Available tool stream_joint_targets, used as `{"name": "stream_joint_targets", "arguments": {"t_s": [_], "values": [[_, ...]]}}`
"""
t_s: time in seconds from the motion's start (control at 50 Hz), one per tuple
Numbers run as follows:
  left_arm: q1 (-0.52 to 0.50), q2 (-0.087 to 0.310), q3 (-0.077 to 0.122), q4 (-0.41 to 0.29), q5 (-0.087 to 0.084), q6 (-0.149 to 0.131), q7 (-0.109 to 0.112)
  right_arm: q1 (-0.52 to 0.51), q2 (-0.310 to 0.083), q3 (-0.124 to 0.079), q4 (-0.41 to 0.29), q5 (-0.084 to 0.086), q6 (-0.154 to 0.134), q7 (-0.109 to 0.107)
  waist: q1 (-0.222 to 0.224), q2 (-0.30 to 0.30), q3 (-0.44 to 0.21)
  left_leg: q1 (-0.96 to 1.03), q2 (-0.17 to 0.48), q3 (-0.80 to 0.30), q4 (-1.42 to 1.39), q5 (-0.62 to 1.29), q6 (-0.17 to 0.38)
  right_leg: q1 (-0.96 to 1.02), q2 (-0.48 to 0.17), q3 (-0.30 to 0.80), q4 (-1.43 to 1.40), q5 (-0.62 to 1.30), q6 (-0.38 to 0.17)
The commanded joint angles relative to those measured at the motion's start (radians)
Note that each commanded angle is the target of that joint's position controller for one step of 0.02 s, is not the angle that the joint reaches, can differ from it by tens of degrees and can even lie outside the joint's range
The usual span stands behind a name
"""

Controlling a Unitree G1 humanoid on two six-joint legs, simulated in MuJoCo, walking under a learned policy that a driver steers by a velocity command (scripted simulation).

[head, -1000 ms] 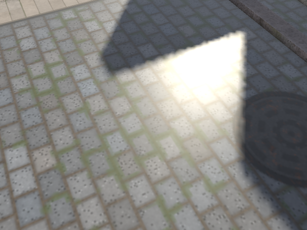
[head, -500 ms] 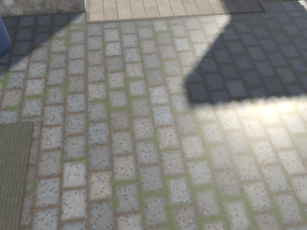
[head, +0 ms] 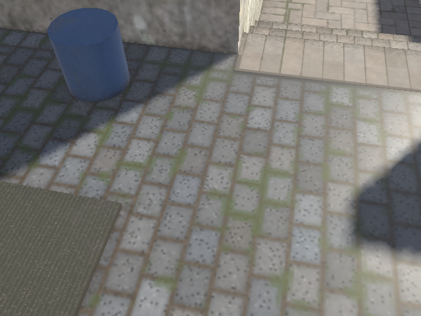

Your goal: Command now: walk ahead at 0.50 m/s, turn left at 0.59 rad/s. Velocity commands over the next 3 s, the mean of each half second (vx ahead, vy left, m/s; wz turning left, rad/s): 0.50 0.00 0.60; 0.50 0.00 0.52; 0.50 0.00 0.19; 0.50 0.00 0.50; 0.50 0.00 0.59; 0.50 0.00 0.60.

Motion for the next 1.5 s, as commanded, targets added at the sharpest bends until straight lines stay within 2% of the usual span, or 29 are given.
{"name": "stream_joint_targets", "arguments": {"t_s": [0.02, 0.22, 0.28, 0.32, 0.34, 0.36, 0.38, 0.4, 0.42, 0.48, 0.56, 0.68, 0.78, 0.8, 0.82, 0.84, 0.88, 0.94, 1.08, 1.22, 1.26, 1.28, 1.3, 1.32, 1.34, 1.36, 1.38, 1.42, 1.5], "values": [[-0.011, 0.115, 0.024, -0.038, -0.002, -0.017, -0.001, -0.028, -0.025, -0.004, -0.099, 0.001, -0.001, 0.005, -0.01, -0.121, -0.027, -0.18, 0.084, -0.039, -0.07, 0.071, -0.011, 0.148, -0.297, 0.217, -0.193, 0.224, -0.168], [0.102, 0.211, 0.041, -0.001, -0.023, 0.016, 0.014, -0.286, -0.024, 0.022, -0.192, 0.0, -0.004, 0.059, 0.064, -0.111, 0.033, -0.109, 0.036, 0.088, -0.514, 0.313, 0.011, 0.283, -0.302, -0.042, -0.164, 0.355, -0.098], [0.102, 0.255, 0.054, -0.003, -0.035, 0.035, 0.022, -0.24, -0.073, 0.0, -0.204, -0.01, 0.006, 0.067, 0.008, -0.157, -0.009, 0.031, -0.043, 0.163, -0.555, 0.156, 0.065, 0.339, -0.316, -0.1, 0.0, 0.749, -0.07], [0.09, 0.25, 0.048, -0.01, -0.036, 0.048, 0.033, 0.039, -0.158, -0.051, -0.13, -0.009, 0.013, 0.057, -0.144, -0.128, -0.144, 0.433, -0.112, 0.171, -0.654, 0.218, 0.134, 0.208, -0.267, -0.149, 0.366, 0.819, -0.024], [0.111, 0.171, 0.02, -0.04, 0.007, 0.041, 0.031, 0.176, -0.251, -0.077, -0.103, -0.008, 0.02, 0.034, -0.166, 0.055, -0.242, 0.76, 0.094, -0.131, -0.625, 0.311, 0.205, -0.103, -0.208, -0.151, 0.707, 0.274, 0.02], [0.144, 0.101, -0.013, -0.105, 0.006, 0.004, 0.013, 0.126, -0.306, -0.071, -0.134, -0.004, 0.005, 0.04, -0.077, 0.249, -0.379, 1.021, 0.3, -0.702, -0.801, 0.115, 0.409, -0.485, -0.005, 0.017, 1.013, -0.416, 0.057], [0.035, 0.188, 0.007, -0.116, -0.028, -0.031, -0.004, 0.159, -0.219, -0.046, -0.138, -0.015, 0.001, 0.044, -0.146, 0.109, -0.372, 1.009, 0.279, -0.666, -0.858, 0.071, 0.357, -0.598, -0.057, 0.154, 1.057, -0.366, 0.038], [-0.02, 0.192, 0.005, -0.135, -0.047, -0.044, -0.01, 0.115, -0.176, -0.033, -0.135, -0.016, -0.008, 0.042, -0.134, 0.071, -0.251, 0.893, 0.241, -0.52, -0.856, 0.138, 0.317, -0.624, -0.094, 0.142, 1.007, -0.287, 0.02], [-0.019, 0.177, 0.002, -0.125, -0.03, -0.044, -0.002, 0.045, -0.154, -0.025, -0.144, -0.012, -0.014, 0.042, -0.079, -0.037, -0.166, 0.723, 0.2, -0.412, -0.863, 0.247, 0.286, -0.561, -0.136, 0.142, 0.913, -0.218, 0.024], [0.01, 0.178, 0.015, -0.126, 0.002, -0.009, 0.004, -0.052, -0.12, -0.009, -0.166, -0.023, -0.02, 0.033, 0.002, -0.01, -0.094, 0.45, 0.14, -0.301, -0.92, 0.405, 0.269, -0.399, -0.169, 0.136, 0.758, -0.161, 0.058], [-0.087, 0.123, -0.004, -0.16, 0.015, 0.011, 0.008, -0.019, -0.156, -0.02, -0.147, -0.016, -0.023, 0.008, -0.012, -0.005, -0.046, 0.319, 0.082, -0.2, -0.938, 0.422, 0.247, -0.37, -0.131, 0.109, 0.52, 0.031, 0.1], [-0.25, 0.128, -0.01, -0.214, -0.011, -0.001, -0.012, 0.074, -0.161, -0.025, -0.106, -0.003, -0.014, 0.002, -0.081, 0.043, -0.019, 0.315, 0.066, -0.242, -0.874, 0.215, 0.185, -0.248, -0.053, 0.126, 0.208, 0.228, 0.09], [-0.09, 0.184, 0.028, -0.192, -0.008, -0.024, -0.017, 0.066, -0.111, -0.013, -0.114, -0.007, -0.003, -0.004, 0.014, 0.088, -0.077, 0.363, 0.035, -0.327, -0.658, 0.224, 0.121, -0.001, -0.046, 0.118, 0.092, 0.089, 0.015], [0.046, 0.231, 0.044, -0.18, 0.01, -0.028, -0.01, 0.059, -0.053, 0.008, -0.133, -0.016, -0.007, -0.001, 0.075, 0.01, -0.187, 0.263, -0.022, -0.253, -0.415, 0.16, 0.079, 0.226, -0.188, 0.245, 0.102, 0.064, -0.046], [0.158, 0.322, 0.063, -0.153, 0.03, -0.019, -0.009, 0.193, 0.001, 0.026, -0.154, 0.005, -0.016, -0.004, 0.034, -0.297, -0.315, -0.063, -0.155, -0.109, -0.085, -0.203, 0.001, 0.551, -0.422, 0.673, 0.019, -0.102, -0.215], [0.181, 0.263, 0.055, -0.138, 0.002, -0.015, -0.018, 0.222, -0.083, 0.015, -0.133, 0.017, -0.019, -0.008, 0.044, -0.328, -0.297, -0.227, -0.099, -0.118, 0.091, -0.257, -0.018, 0.564, -0.473, 0.896, -0.057, -0.373, -0.256], [0.096, 0.16, 0.022, -0.155, 0.002, -0.001, -0.015, 0.054, -0.141, 0.0, -0.14, -0.006, -0.01, -0.009, 0.062, -0.143, -0.099, -0.238, -0.032, -0.087, 0.14, -0.091, -0.025, 0.339, -0.375, 0.626, -0.082, -0.312, -0.184], [0.043, 0.116, 0.002, -0.14, 0.013, 0.002, -0.012, 0.009, -0.091, 0.004, -0.157, -0.015, -0.014, 0.002, 0.003, -0.152, -0.018, -0.128, 0.021, -0.064, 0.004, 0.004, -0.016, 0.132, -0.275, 0.407, -0.139, -0.049, -0.162], [0.102, 0.19, 0.017, -0.081, -0.015, 0.006, -0.005, -0.129, -0.019, 0.042, -0.178, -0.021, -0.023, 0.019, 0.027, -0.129, -0.011, -0.073, 0.049, 0.029, -0.372, 0.218, -0.038, 0.113, -0.255, 0.213, -0.201, 0.174, -0.177], [0.21, 0.235, 0.019, -0.02, -0.036, 0.043, -0.006, -0.291, -0.041, 0.044, -0.23, -0.007, -0.033, 0.047, 0.071, -0.145, 0.033, 0.016, -0.007, 0.089, -0.628, 0.21, -0.008, 0.215, -0.299, 0.192, -0.153, 0.209, -0.142], [0.19, 0.249, 0.019, -0.015, -0.042, 0.052, 0.0, -0.195, -0.076, 0.024, -0.207, -0.015, -0.036, 0.046, -0.007, -0.146, -0.02, 0.213, -0.047, 0.121, -0.713, 0.229, 0.032, 0.205, -0.28, 0.145, -0.04, 0.436, -0.108], [0.245, 0.19, -0.001, -0.018, -0.041, 0.046, -0.002, -0.102, -0.143, -0.006, -0.181, -0.031, -0.038, 0.043, -0.036, -0.07, -0.145, 0.497, -0.034, 0.086, -0.683, 0.263, 0.089, 0.104, -0.221, 0.092, 0.137, 0.567, -0.064], [0.224, 0.148, -0.026, -0.041, -0.032, 0.035, -0.003, 0.078, -0.188, -0.033, -0.139, -0.04, -0.033, 0.039, -0.128, 0.005, -0.323, 0.836, 0.123, -0.135, -0.671, 0.203, 0.197, -0.136, -0.169, 0.03, 0.418, 0.437, 0.006], [0.149, 0.134, -0.039, -0.065, -0.009, 0.018, -0.007, 0.227, -0.211, -0.046, -0.091, -0.024, -0.016, 0.026, -0.193, 0.151, -0.399, 0.994, 0.26, -0.361, -0.76, 0.17, 0.27, -0.331, -0.081, 0.038, 0.674, -0.15, 0.031], [0.099, 0.147, -0.035, -0.089, 0.001, -0.002, -0.017, 0.215, -0.199, -0.023, -0.087, -0.028, -0.014, 0.025, -0.17, 0.133, -0.356, 0.958, 0.274, -0.42, -0.792, 0.276, 0.264, -0.409, -0.097, 0.138, 0.769, -0.346, 0.009], [0.062, 0.154, -0.031, -0.108, -0.028, -0.007, -0.023, 0.128, -0.186, -0.019, -0.105, -0.035, -0.014, 0.027, -0.129, 0.122, -0.273, 0.889, 0.265, -0.409, -0.843, 0.234, 0.287, -0.489, -0.108, 0.123, 0.805, -0.302, 0.01], [0.022, 0.178, -0.026, -0.111, -0.032, -0.006, -0.022, 0.045, -0.138, -0.008, -0.118, -0.039, -0.017, 0.029, -0.103, 0.054, -0.172, 0.762, 0.22, -0.342, -0.871, 0.248, 0.277, -0.5, -0.135, 0.112, 0.781, -0.247, 0.018], [0.045, 0.16, -0.021, -0.095, -0.022, 0.015, -0.019, -0.049, -0.071, 0.012, -0.13, -0.035, -0.015, 0.03, -0.027, 0.072, -0.11, 0.549, 0.144, -0.244, -0.913, 0.218, 0.253, -0.389, -0.163, 0.114, 0.692, -0.207, 0.057], [0.005, 0.102, -0.041, -0.093, -0.009, 0.04, -0.029, -0.107, -0.126, -0.008, -0.136, -0.03, 0.002, 0.008, 0.017, 0.097, -0.065, 0.256, 0.081, -0.142, -0.945, 0.145, 0.235, -0.162, -0.104, 0.058, 0.433, -0.104, 0.122]]}}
